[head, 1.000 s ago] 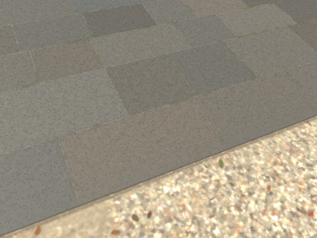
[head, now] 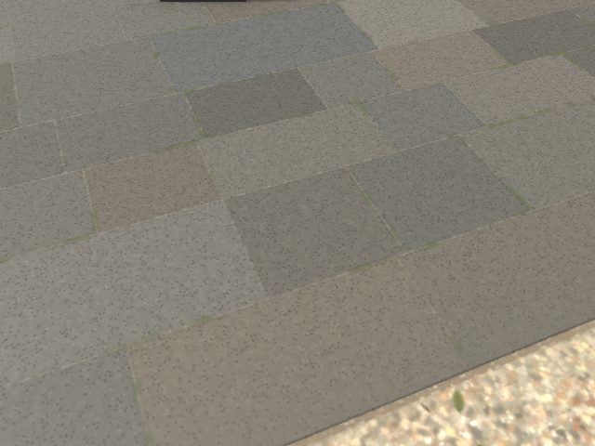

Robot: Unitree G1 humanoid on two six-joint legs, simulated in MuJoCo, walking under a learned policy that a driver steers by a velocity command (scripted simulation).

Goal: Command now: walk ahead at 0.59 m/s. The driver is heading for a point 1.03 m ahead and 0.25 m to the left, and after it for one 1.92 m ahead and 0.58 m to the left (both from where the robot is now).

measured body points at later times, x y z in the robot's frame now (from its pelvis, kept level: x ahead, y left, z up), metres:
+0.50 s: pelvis +0.34 -0.08 +0.00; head +0.35 -0.08 +0.45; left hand +0.37 +0.18 -0.14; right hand +0.41 -0.35 -0.13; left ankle +0.27 +0.06 -0.62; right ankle +0.33 -0.16 -0.73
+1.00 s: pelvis +0.82 -0.02 +0.00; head +0.84 -0.02 +0.45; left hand +0.95 +0.27 -0.07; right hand +0.88 -0.30 -0.14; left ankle +0.79 -0.02 -0.73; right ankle +0.89 -0.19 -0.63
